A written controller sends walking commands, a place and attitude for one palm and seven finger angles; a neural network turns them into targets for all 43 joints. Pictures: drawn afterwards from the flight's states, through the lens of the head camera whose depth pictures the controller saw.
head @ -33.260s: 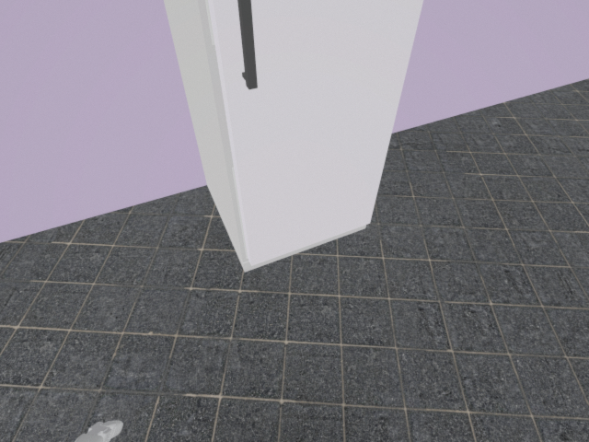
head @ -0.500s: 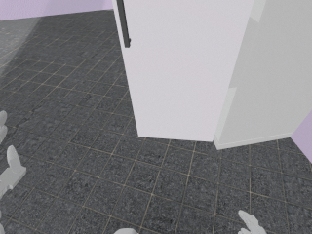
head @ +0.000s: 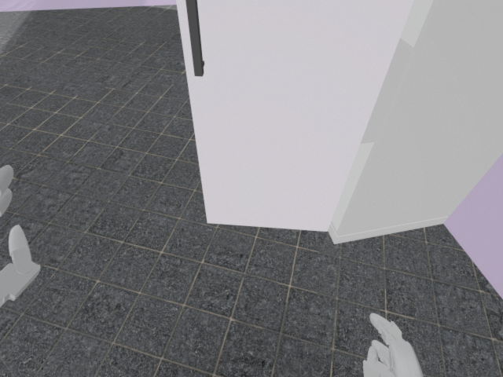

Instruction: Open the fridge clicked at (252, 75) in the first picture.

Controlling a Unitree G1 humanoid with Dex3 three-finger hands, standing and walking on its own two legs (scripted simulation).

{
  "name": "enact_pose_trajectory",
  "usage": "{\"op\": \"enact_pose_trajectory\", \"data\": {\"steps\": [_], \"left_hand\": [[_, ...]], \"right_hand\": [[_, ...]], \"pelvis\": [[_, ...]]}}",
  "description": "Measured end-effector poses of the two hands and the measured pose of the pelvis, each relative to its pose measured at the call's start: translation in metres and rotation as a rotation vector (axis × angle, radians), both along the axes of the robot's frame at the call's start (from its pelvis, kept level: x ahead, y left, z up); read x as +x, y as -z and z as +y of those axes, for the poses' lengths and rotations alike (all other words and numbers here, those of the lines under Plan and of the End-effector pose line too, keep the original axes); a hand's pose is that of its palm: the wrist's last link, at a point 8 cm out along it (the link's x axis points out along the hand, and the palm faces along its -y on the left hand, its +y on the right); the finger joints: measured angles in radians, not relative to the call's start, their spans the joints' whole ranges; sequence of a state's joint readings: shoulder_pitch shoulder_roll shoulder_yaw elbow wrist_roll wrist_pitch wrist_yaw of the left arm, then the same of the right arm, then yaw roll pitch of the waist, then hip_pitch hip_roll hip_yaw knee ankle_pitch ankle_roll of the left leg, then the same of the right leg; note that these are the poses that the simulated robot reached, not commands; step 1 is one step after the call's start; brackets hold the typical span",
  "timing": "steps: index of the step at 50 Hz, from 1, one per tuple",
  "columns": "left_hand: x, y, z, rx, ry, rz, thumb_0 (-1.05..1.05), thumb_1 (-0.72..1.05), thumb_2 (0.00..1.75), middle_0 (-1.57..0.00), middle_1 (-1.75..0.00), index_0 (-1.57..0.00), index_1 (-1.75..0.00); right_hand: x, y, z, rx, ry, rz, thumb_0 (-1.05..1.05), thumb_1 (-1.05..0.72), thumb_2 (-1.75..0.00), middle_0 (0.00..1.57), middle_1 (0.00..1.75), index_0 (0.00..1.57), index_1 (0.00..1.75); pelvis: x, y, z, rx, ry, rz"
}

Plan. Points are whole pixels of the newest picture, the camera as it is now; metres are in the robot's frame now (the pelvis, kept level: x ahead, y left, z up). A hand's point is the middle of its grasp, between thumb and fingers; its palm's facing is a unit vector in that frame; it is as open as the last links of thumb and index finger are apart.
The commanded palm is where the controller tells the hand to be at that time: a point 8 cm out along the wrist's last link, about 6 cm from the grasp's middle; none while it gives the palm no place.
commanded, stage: stop stepping back and stand still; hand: left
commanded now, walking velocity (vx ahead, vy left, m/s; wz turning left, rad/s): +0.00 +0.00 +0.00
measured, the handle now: (194, 11) +0.83 +0.18 +0.23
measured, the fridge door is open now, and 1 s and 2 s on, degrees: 74 74 74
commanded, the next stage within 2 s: let the arm hang, fingers relaxed in 0.48 s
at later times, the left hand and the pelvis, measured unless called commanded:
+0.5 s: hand (6, 280) +0.19 +0.28 +0.16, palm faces +0.44 -0.78 -0.44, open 7.4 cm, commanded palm +0.12 +0.32 +0.18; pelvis -0.02 +0.02 +0.00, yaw +0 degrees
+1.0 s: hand out of the picture +0.01 +0.19 -0.17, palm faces -0.05 -0.98 -0.19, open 7.2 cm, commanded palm none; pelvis -0.03 +0.00 +0.00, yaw +1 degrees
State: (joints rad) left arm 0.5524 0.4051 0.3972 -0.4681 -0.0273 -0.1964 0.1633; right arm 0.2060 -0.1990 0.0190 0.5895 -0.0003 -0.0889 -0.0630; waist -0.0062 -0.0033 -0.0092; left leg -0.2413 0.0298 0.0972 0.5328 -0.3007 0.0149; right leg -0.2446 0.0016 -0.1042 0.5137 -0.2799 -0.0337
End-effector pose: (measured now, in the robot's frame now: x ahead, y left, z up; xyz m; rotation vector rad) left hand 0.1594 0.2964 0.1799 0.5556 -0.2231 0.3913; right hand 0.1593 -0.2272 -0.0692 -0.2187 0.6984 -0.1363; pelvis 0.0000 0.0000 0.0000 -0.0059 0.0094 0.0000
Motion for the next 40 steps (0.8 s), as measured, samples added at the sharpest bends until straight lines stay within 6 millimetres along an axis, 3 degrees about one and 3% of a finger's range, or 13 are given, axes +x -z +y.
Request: {"op": "enact_pose_trajectory", "data": {"steps": [11, 18, 29, 31, 35, 38, 40], "left_hand": [[-0.015, -0.001, 0.024, -0.023, -0.054, -0.022, 0.01, 0.88, 0.90, -0.21, -0.30, -0.21, -0.30], [-0.017, 0.009, 0.024, -0.061, -0.043, -0.002, 0.01, 0.88, 0.90, -0.21, -0.30, -0.21, -0.30], [-0.016, 0.001, 0.022, -0.022, -0.025, -0.014, 0.01, 0.88, 0.90, -0.21, -0.30, -0.21, -0.30], [-0.008, 0.026, 0.025, -0.034, -0.005, 0.087, 0.01, 0.89, 0.90, -0.21, -0.30, -0.21, -0.30], [0.000, 0.136, 0.025, -0.186, -0.032, 0.580, 0.00, 0.89, 0.90, -0.20, -0.30, -0.20, -0.30], [-0.026, 0.214, 0.003, -0.285, -0.034, 0.921, 0.00, 0.90, 0.90, -0.20, -0.29, -0.20, -0.30], [-0.052, 0.253, -0.017, -0.350, -0.027, 1.089, 0.01, 0.90, 0.90, -0.20, -0.29, -0.20, -0.30]], "right_hand": [[-0.021, 0.004, 0.018, -0.002, -0.019, 0.033, 0.01, -0.90, -0.90, 0.20, 0.30, 0.20, 0.30], [-0.030, 0.001, 0.016, -0.025, -0.009, 0.036, 0.01, -0.90, -0.90, 0.20, 0.30, 0.20, 0.30], [-0.030, -0.002, 0.010, -0.035, 0.004, 0.026, 0.01, -0.90, -0.90, 0.20, 0.30, 0.20, 0.30], [-0.027, 0.007, 0.007, -0.017, -0.040, 0.040, 0.01, -0.90, -0.90, 0.20, 0.30, 0.20, 0.30], [-0.029, 0.033, -0.006, -0.004, -0.061, 0.127, 0.01, -0.90, -0.90, 0.20, 0.30, 0.20, 0.30], [-0.043, 0.043, -0.016, -0.007, -0.032, 0.185, 0.01, -0.90, -0.90, 0.20, 0.30, 0.20, 0.30], [-0.059, 0.046, -0.023, -0.019, -0.016, 0.245, 0.01, -0.91, -0.90, 0.20, 0.30, 0.20, 0.30]], "pelvis": [[-0.012, -0.003, 0.015, -0.009, 0.002, -0.004], [-0.018, -0.003, 0.019, -0.009, 0.003, -0.005], [-0.018, -0.004, 0.018, -0.012, 0.002, 0.001], [-0.020, -0.001, 0.019, -0.014, -0.013, 0.009], [-0.026, 0.005, 0.025, -0.006, -0.011, 0.013], [-0.030, 0.007, 0.024, 0.005, -0.002, 0.007], [-0.032, 0.007, 0.020, 0.012, -0.001, 0.002]]}}
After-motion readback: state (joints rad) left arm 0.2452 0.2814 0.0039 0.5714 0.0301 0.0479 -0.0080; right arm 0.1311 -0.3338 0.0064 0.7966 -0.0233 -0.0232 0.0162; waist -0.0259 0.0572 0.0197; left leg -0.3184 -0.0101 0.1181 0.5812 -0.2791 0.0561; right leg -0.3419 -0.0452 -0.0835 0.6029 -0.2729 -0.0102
